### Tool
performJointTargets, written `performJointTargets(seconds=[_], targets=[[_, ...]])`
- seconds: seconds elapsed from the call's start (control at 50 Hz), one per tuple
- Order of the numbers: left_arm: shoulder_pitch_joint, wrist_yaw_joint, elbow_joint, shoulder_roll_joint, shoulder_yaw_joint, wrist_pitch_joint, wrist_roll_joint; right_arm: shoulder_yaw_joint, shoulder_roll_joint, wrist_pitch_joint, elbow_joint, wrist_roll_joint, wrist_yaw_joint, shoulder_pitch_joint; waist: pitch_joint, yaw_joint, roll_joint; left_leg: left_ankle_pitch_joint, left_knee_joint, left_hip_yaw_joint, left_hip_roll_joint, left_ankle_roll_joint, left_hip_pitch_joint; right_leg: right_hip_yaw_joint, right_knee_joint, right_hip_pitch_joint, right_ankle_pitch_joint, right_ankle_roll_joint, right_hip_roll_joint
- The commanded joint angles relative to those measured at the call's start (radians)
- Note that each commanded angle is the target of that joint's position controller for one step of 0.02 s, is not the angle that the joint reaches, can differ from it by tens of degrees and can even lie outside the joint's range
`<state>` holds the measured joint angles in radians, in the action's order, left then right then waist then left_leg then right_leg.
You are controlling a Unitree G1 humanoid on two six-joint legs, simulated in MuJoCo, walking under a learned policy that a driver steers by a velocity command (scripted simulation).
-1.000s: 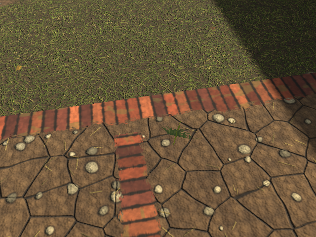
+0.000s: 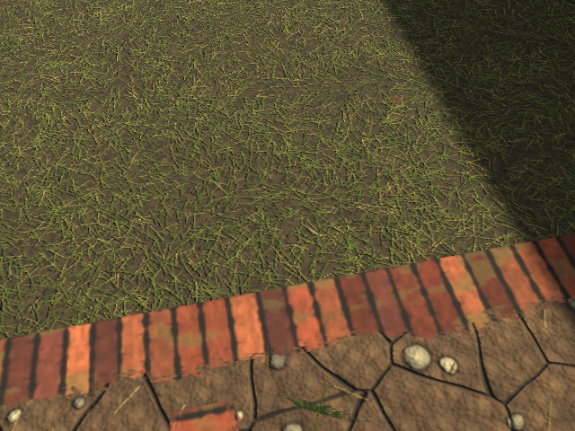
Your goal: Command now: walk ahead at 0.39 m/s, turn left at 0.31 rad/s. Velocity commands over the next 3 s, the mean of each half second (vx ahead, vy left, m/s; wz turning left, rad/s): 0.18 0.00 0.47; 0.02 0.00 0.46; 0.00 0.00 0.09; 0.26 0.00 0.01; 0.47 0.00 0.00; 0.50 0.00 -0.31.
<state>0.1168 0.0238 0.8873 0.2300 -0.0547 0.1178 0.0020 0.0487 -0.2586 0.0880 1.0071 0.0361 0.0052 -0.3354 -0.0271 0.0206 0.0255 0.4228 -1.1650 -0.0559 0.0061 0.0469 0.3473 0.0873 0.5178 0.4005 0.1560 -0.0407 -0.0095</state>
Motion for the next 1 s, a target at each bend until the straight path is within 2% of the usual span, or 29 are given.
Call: performJointTargets(seconds=[0.02,0.06,0.1,0.2,0.26,0.3,0.34,0.36,0.38,0.4,0.42,0.44,0.46,0.48,0.5,0.54,0.56,0.64,0.7,0.76,0.82,0.84,0.86,0.88,0.9,0.92,0.94,0.96,1.0], targets=[[0.071,-0.001,-0.010,0.084,-0.016,0.010,0.020,0.035,-0.087,0.000,-0.064,-0.003,0.014,0.006,0.087,-0.022,-0.100,-0.098,-0.063,-0.059,0.107,-0.002,0.255,-0.248,-0.262,-0.296,-0.391,-0.138,-0.282],[0.059,-0.009,0.001,0.088,-0.019,0.010,0.026,0.036,-0.042,-0.031,-0.065,-0.003,0.015,-0.030,0.070,0.015,-0.113,-0.114,-0.030,-0.032,0.098,-0.014,0.210,-0.133,-0.270,-0.226,-0.577,-0.141,-0.260],[0.049,-0.028,0.004,0.125,-0.028,0.007,0.025,0.039,-0.035,-0.048,-0.102,-0.012,0.015,0.010,0.048,0.028,-0.110,-0.184,0.047,-0.016,0.094,-0.031,0.247,-0.059,-0.291,-0.205,-0.639,-0.151,-0.259],[0.038,-0.072,-0.004,0.168,-0.039,-0.030,0.013,0.032,-0.019,-0.058,-0.183,-0.026,-0.011,0.152,0.053,-0.009,-0.107,-0.405,0.372,0.064,0.081,-0.044,0.196,0.078,-0.288,-0.230,-0.586,-0.140,-0.235],[0.055,-0.080,0.002,0.186,-0.046,-0.054,-0.005,0.039,-0.039,-0.067,-0.227,-0.029,-0.029,0.209,0.060,-0.030,-0.103,-0.388,0.463,0.083,0.069,-0.030,0.199,0.083,-0.238,-0.322,-0.556,-0.136,-0.268],[0.046,-0.082,-0.002,0.197,-0.053,-0.070,-0.018,0.047,-0.058,-0.071,-0.256,-0.030,-0.042,0.226,0.055,-0.025,-0.115,-0.308,0.496,0.096,0.058,-0.007,0.198,0.078,-0.179,-0.362,-0.556,-0.120,-0.292],[0.020,-0.087,-0.017,0.208,-0.060,-0.084,-0.029,0.059,-0.081,-0.070,-0.266,-0.028,-0.051,0.187,0.070,0.002,-0.120,-0.245,0.559,0.130,0.019,0.027,0.140,0.083,-0.060,-0.383,-0.629,-0.091,-0.290],[0.010,-0.088,-0.023,0.201,-0.058,-0.091,-0.034,0.071,-0.100,-0.064,-0.252,-0.028,-0.050,0.115,0.103,0.041,-0.092,-0.319,0.654,0.152,-0.019,0.054,0.031,0.110,0.071,-0.366,-0.641,-0.057,-0.252],[0.065,-0.083,-0.021,0.187,-0.054,-0.093,-0.019,0.101,-0.180,-0.057,-0.244,-0.034,-0.035,0.042,0.159,0.063,0.018,-0.651,0.724,0.056,0.005,0.101,-0.150,0.131,0.274,-0.269,-0.481,0.011,-0.174],[0.089,-0.070,-0.059,0.112,-0.031,-0.087,0.032,0.126,-0.293,-0.062,-0.254,-0.044,-0.011,0.020,0.224,0.011,0.257,-1.175,0.662,-0.267,0.239,0.232,-0.400,0.137,0.605,0.050,0.254,0.086,-0.040],[0.102,-0.053,-0.081,0.111,-0.021,-0.076,0.022,0.109,-0.277,-0.060,-0.286,-0.060,-0.014,0.024,0.397,0.007,0.247,-1.017,0.730,-0.574,0.386,0.413,-0.532,-0.079,0.843,0.220,0.590,0.099,0.076],[0.037,-0.041,-0.086,0.150,-0.031,-0.072,-0.012,0.095,-0.226,-0.058,-0.309,-0.053,-0.022,0.057,0.369,0.035,0.115,-0.875,0.772,-0.503,0.346,0.372,-0.480,-0.174,0.877,0.272,0.520,0.079,0.031],[-0.004,-0.043,-0.096,0.152,-0.032,-0.076,-0.022,0.085,-0.189,-0.055,-0.323,-0.036,-0.018,0.128,0.274,0.015,0.051,-0.736,0.785,-0.402,0.297,0.309,-0.384,-0.173,0.828,0.299,0.431,0.067,0.000],[-0.015,-0.055,-0.083,0.154,-0.036,-0.085,-0.007,0.078,-0.164,-0.059,-0.332,-0.021,-0.012,0.174,0.202,-0.006,-0.021,-0.621,0.807,-0.341,0.252,0.255,-0.276,-0.170,0.747,0.283,0.366,0.072,-0.030],[-0.021,-0.067,-0.089,0.171,-0.044,-0.096,0.006,0.074,-0.150,-0.066,-0.338,-0.019,-0.004,0.203,0.173,-0.026,-0.002,-0.532,0.828,-0.311,0.220,0.230,-0.186,-0.172,0.674,0.234,0.323,0.073,-0.043],[-0.005,-0.071,-0.092,0.154,-0.043,-0.110,0.007,0.076,-0.160,-0.076,-0.352,-0.039,0.007,0.213,0.164,-0.045,0.055,-0.487,0.852,-0.286,0.172,0.215,-0.102,-0.153,0.585,0.156,0.272,0.077,-0.018],[0.002,-0.074,-0.091,0.140,-0.039,-0.111,0.005,0.080,-0.169,-0.077,-0.356,-0.041,0.012,0.204,0.168,-0.044,0.068,-0.490,0.853,-0.278,0.161,0.212,-0.098,-0.150,0.531,0.143,0.262,0.083,-0.007],[-0.021,-0.079,-0.100,0.125,-0.031,-0.112,0.003,0.089,-0.193,-0.087,-0.374,-0.032,0.031,0.190,0.182,-0.022,0.086,-0.325,0.857,-0.312,0.144,0.192,-0.094,-0.169,0.376,0.114,0.199,0.105,0.012],[-0.038,-0.073,-0.110,0.133,-0.032,-0.107,-0.002,0.087,-0.188,-0.099,-0.389,-0.035,0.035,0.199,0.161,-0.009,0.116,-0.179,0.870,-0.358,0.128,0.173,-0.067,-0.176,0.290,0.079,0.179,0.106,0.026],[-0.014,-0.061,-0.110,0.142,-0.034,-0.093,-0.008,0.082,-0.181,-0.109,-0.401,-0.036,0.036,0.197,0.161,-0.006,0.140,-0.174,0.852,-0.400,0.129,0.158,-0.092,-0.173,0.192,0.032,0.192,0.091,0.033],[0.071,-0.040,-0.088,0.142,-0.036,-0.080,-0.005,0.069,-0.163,-0.123,-0.408,-0.028,0.041,0.201,0.166,-0.045,0.138,-0.233,0.786,-0.379,0.095,0.115,-0.060,-0.125,-0.046,-0.135,0.074,0.050,0.030],[0.097,-0.036,-0.084,0.172,-0.044,-0.080,0.008,0.061,-0.141,-0.126,-0.403,-0.027,0.044,0.168,0.161,-0.045,0.091,-0.181,0.724,-0.338,0.051,0.072,0.002,-0.173,-0.122,-0.223,0.030,0.019,-0.043],[0.096,-0.038,-0.098,0.236,-0.053,-0.085,0.031,0.047,-0.086,-0.126,-0.404,-0.036,0.042,0.130,0.153,-0.012,-0.127,0.018,0.492,-0.198,-0.067,0.014,0.135,-0.384,-0.196,-0.302,-0.036,-0.058,-0.256],[0.070,-0.036,-0.108,0.276,-0.061,-0.086,0.060,0.066,-0.142,-0.110,-0.449,-0.028,0.038,0.176,0.079,-0.009,-0.352,0.199,0.314,-0.085,-0.162,-0.028,0.258,-0.618,-0.260,-0.191,-0.152,-0.222,-0.392],[0.013,-0.041,-0.143,0.231,-0.051,-0.079,0.055,0.085,-0.208,-0.099,-0.428,-0.039,0.034,0.177,0.074,-0.009,-0.248,0.158,0.132,-0.151,-0.123,-0.047,0.249,-0.586,-0.248,-0.172,-0.176,-0.246,-0.380],[-0.023,-0.047,-0.152,0.201,-0.045,-0.078,0.036,0.092,-0.212,-0.102,-0.399,-0.032,0.029,0.148,0.076,0.010,-0.178,0.098,0.060,-0.147,-0.125,-0.059,0.249,-0.480,-0.216,-0.182,-0.205,-0.200,-0.321],[-0.040,-0.048,-0.159,0.181,-0.038,-0.078,0.017,0.086,-0.178,-0.112,-0.368,-0.034,0.032,0.117,0.076,0.020,-0.141,0.060,0.020,-0.136,-0.116,-0.079,0.241,-0.404,-0.195,-0.199,-0.207,-0.161,-0.265],[-0.035,-0.050,-0.155,0.163,-0.031,-0.078,0.003,0.077,-0.148,-0.119,-0.360,-0.039,0.033,0.107,0.067,0.013,-0.137,0.025,-0.012,-0.137,-0.110,-0.097,0.251,-0.378,-0.187,-0.214,-0.236,-0.158,-0.252],[-0.011,-0.051,-0.144,0.135,-0.018,-0.086,0.005,0.058,-0.097,-0.123,-0.362,-0.031,0.029,0.125,0.066,0.005,-0.150,-0.011,0.070,-0.091,-0.090,-0.119,0.199,-0.294,-0.186,-0.215,-0.254,-0.154,-0.201]])
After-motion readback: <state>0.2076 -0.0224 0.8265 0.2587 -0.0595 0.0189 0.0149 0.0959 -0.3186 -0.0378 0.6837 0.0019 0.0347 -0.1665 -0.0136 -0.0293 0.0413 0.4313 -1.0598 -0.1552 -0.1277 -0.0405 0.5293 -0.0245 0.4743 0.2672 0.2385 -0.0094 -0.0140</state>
